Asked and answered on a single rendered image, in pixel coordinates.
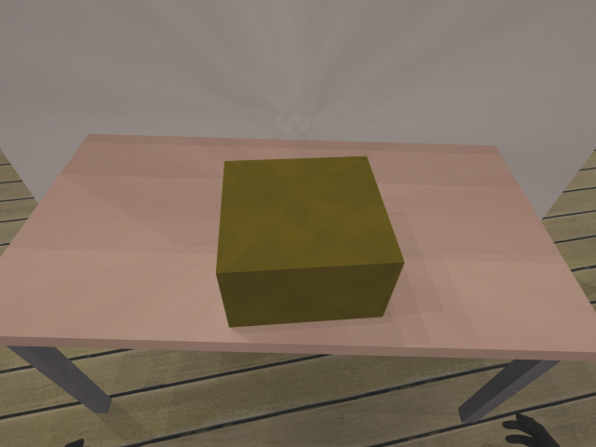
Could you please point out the carton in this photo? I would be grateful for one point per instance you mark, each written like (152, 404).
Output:
(303, 240)

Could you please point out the table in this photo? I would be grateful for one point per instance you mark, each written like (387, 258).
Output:
(121, 252)

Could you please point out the robot right hand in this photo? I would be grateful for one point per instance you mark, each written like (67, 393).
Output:
(540, 437)

